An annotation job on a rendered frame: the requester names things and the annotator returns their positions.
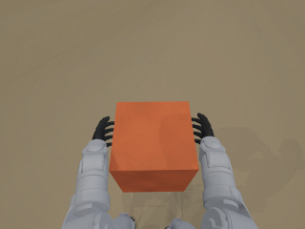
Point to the robot left shin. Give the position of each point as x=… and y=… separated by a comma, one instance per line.
x=124, y=215

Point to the left robot thigh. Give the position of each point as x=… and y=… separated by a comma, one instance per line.
x=124, y=223

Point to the carton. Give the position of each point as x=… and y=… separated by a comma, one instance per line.
x=153, y=147

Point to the robot left hand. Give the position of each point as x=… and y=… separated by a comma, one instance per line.
x=101, y=130

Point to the robot right hand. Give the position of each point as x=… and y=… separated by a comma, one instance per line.
x=205, y=128

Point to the robot right forearm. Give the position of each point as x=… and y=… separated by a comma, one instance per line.
x=218, y=178

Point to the robot right upper arm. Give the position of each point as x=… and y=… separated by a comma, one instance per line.
x=221, y=218

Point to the robot left forearm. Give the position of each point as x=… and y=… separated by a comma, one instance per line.
x=91, y=190

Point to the robot left upper arm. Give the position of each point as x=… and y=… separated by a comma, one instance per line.
x=94, y=220

